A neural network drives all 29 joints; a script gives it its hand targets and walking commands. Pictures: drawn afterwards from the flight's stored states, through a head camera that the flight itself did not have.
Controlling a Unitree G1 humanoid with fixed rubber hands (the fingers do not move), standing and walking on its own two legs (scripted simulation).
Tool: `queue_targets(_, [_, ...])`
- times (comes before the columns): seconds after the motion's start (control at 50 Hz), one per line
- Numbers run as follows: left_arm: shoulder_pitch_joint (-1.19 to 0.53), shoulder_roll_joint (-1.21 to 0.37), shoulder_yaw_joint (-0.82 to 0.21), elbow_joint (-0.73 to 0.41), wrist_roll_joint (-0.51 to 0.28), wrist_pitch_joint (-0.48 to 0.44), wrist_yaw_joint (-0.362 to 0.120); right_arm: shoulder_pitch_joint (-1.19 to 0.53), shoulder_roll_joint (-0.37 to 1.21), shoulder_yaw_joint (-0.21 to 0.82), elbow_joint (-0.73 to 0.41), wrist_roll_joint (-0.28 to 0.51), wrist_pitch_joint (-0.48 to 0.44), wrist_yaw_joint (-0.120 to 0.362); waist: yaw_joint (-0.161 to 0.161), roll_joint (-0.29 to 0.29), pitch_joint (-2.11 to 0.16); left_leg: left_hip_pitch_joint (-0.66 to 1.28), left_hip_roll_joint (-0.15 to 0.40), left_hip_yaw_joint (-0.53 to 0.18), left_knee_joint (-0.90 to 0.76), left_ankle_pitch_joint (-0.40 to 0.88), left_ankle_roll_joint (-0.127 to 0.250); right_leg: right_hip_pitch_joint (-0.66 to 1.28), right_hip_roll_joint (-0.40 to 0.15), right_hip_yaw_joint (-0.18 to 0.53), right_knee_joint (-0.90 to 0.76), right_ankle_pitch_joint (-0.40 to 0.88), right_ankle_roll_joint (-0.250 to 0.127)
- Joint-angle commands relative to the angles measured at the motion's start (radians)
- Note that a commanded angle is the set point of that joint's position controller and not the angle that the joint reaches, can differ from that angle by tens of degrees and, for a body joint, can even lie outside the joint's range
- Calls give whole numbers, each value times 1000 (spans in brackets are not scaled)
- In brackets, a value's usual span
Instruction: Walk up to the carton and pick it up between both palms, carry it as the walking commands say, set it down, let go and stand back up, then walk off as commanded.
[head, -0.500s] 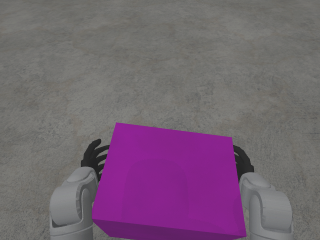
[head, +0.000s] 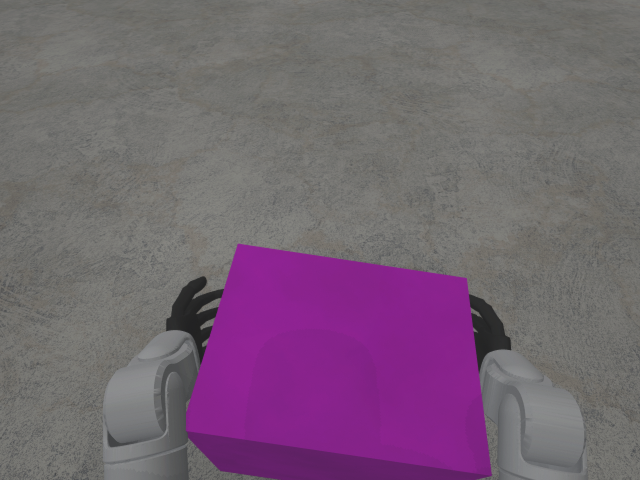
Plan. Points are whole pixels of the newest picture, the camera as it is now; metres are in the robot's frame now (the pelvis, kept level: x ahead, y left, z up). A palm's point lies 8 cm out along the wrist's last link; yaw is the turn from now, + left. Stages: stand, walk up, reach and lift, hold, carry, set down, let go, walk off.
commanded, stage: carry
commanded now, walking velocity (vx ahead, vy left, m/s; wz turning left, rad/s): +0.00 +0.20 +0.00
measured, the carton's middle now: (329, 385) +0.24 +0.00 +0.01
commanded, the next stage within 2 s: none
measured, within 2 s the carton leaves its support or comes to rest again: neither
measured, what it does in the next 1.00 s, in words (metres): steps to the left: left foot, then right foot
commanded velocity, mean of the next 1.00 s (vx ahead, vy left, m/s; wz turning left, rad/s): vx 0.00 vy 0.20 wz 0.00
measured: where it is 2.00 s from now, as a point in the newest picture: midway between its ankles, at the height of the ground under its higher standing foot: outside the picture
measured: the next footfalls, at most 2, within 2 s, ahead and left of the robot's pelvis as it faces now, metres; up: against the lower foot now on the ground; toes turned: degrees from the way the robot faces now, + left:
left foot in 0.26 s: +0.03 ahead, +0.23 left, +0.00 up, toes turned +5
right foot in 0.64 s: -0.06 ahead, +0.09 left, +0.00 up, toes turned -9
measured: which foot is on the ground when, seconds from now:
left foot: up 0.00-0.24, down 0.26-0.66, up 0.68-0.94, down 0.96-1.00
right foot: down 0.00-0.28, up 0.30-0.62, down 0.64-0.98, up 1.00-1.00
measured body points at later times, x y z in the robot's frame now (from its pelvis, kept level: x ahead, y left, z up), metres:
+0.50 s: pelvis -0.06 +0.16 +0.00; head -0.05 +0.19 +0.45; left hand +0.19 +0.36 +0.05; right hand +0.20 +0.01 +0.07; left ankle -0.01 +0.23 -0.73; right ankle -0.08 +0.04 -0.67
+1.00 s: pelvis -0.12 +0.31 +0.00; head -0.10 +0.33 +0.45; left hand +0.15 +0.49 +0.06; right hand +0.15 +0.15 +0.06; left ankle -0.08 +0.44 -0.73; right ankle -0.10 +0.11 -0.72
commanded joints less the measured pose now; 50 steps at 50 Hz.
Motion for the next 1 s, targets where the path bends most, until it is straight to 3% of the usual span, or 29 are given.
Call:
queue_targets(0.0, [-356,-752,-742,-102,-317,42,-242,-627,816,756,-176,349,-4,223,6,-183,-129,-161,127,-207,433,-105,-92,152,-433,350,-283,214,-152])
queue_targets(0.04, [-383,-748,-752,-137,-316,43,-231,-633,823,757,-181,375,-6,226,-1,-125,-128,-199,125,-188,417,-65,-98,193,-350,225,-226,252,-90])
queue_targets(0.06, [-391,-757,-755,-156,-316,41,-231,-651,818,774,-219,376,-10,223,-3,-185,-160,-164,112,-155,376,-51,-103,202,-297,159,-188,352,-68])
queue_targets(0.12, [-335,-716,-735,-154,-288,49,-223,-607,813,760,-196,372,-3,221,6,-207,-184,-46,66,-59,224,-131,-110,168,-285,137,-138,590,-67])
queue_targets(0.18, [-280,-732,-728,-116,-276,57,-218,-579,794,750,-211,374,3,216,11,-325,-249,23,53,-46,45,-93,-98,216,-290,129,-103,554,-44])
queue_targets(0.22, [-334,-716,-754,-158,-290,59,-217,-536,814,737,-151,364,10,214,-6,-342,-250,149,47,-19,-190,18,-75,172,-262,90,-21,440,19])
queue_targets(0.24, [-344,-705,-762,-169,-280,61,-217,-524,813,732,-140,357,12,224,-8,-200,-267,266,97,-61,-277,95,-72,99,-223,47,87,302,63])
queue_targets(0.26, [-310,-703,-753,-113,-262,66,-216,-541,800,716,-135,353,11,226,-5,65,-264,391,266,-233,-267,281,-36,-109,-141,27,206,-92,96])
queue_targets(0.28, [-350,-706,-773,-163,-300,69,-220,-494,798,705,-118,354,-3,227,-22,387,-249,412,413,-441,-264,507,68,-314,-28,-10,373,-393,131])
queue_targets(0.3, [-451,-743,-792,-183,-334,61,-225,-541,838,692,-134,353,-12,228,-17,340,-243,402,367,-385,-208,626,79,-305,-56,83,486,-400,106])
queue_targets(0.34, [-468,-785,-826,-162,-374,46,-238,-520,844,691,-140,320,-16,224,-17,106,-270,383,318,-244,-177,513,110,-289,-52,98,585,-286,85])
queue_targets(0.44, [-454,-770,-861,-179,-392,44,-228,-460,813,676,-176,289,-30,208,-12,163,-285,362,296,-252,-224,256,153,-248,-33,53,435,-207,87])
queue_targets(0.52, [-378,-736,-815,-102,-359,54,-224,-494,769,697,-185,302,-17,209,-16,107,-237,311,296,-316,-283,204,131,-150,-10,34,245,-218,58])
queue_targets(0.58, [-373,-723,-778,-73,-334,52,-224,-546,772,709,-151,324,-6,220,-7,108,-229,262,254,-280,-339,180,47,11,5,4,-8,-148,27])
queue_targets(0.6, [-363,-724,-766,-64,-319,47,-225,-544,768,710,-133,324,-5,223,7,120,-251,220,194,-204,-367,179,-37,148,29,-60,-175,-64,25])
queue_targets(0.62, [-371,-707,-762,-102,-319,37,-227,-544,773,720,-143,332,-7,226,13,2,-254,121,140,-152,-334,175,-121,319,-52,20,-292,-13,9])
queue_targets(0.64, [-367,-717,-760,-102,-320,41,-231,-590,781,721,-162,338,-6,227,25,-134,-237,-36,91,-109,-157,156,-180,428,-276,293,-326,-76,-44])
queue_targets(0.66, [-330,-737,-744,-77,-301,38,-237,-613,770,743,-194,353,-1,231,25,-370,-175,-116,72,-119,218,-148,-180,254,-527,549,-323,62,-181])
queue_targets(0.68, [-323,-772,-736,-51,-312,44,-242,-673,792,767,-238,360,-9,229,7,-264,-127,-176,138,-232,378,-119,-127,213,-512,459,-302,250,-185])
queue_targets(0.72, [-361,-750,-748,-118,-324,42,-235,-610,824,749,-156,358,-10,219,-2,-127,-149,-215,90,-208,469,-57,-115,239,-383,227,-240,309,-104])
queue_targets(0.76, [-390,-741,-753,-150,-314,43,-232,-642,831,768,-179,376,-7,219,-1,-150,-169,-175,76,-133,379,-61,-109,243,-293,128,-170,448,-58])
queue_targets(0.8, [-348,-732,-737,-141,-303,49,-228,-618,814,774,-209,376,-3,213,5,-250,-170,-110,83,-91,265,-91,-111,218,-300,118,-166,536,-67])
queue_targets(0.84, [-342,-726,-726,-132,-290,55,-220,-620,813,755,-180,376,4,212,13,-257,-181,-13,46,-30,121,-122,-118,185,-286,107,-139,562,-57])
queue_targets(0.86, [-348,-731,-735,-155,-295,57,-220,-622,825,759,-202,375,6,213,9,-338,-195,27,65,-41,78,-81,-114,190,-287,90,-133,569,-35])
queue_targets(0.88, [-303,-726,-725,-130,-280,62,-218,-560,802,754,-175,372,13,212,10,-355,-227,48,67,-42,-35,-40,-108,231,-283,92,-106,543,-16])
queue_targets(0.92, [-334,-723,-732,-132,-279,62,-221,-574,817,750,-158,362,10,215,3,-302,-259,174,16,34,-203,63,-95,201,-254,73,-15,468,30])
queue_targets(0.94, [-320,-706,-747,-134,-271,58,-222,-543,804,742,-151,355,7,222,-2,-178,-272,288,79,-14,-247,131,-81,106,-226,47,70,348,67])
queue_targets(0.96, [-368,-712,-772,-161,-279,56,-218,-557,803,725,-145,359,5,228,-11,73,-243,397,276,-220,-279,299,-51,-101,-147,20,202,-57,106])
queue_targets(0.98, [-365,-723,-765,-141,-311,70,-226,-512,805,717,-118,357,-4,224,-23,334,-254,436,424,-432,-243,573,68,-291,-33,-7,358,-400,137])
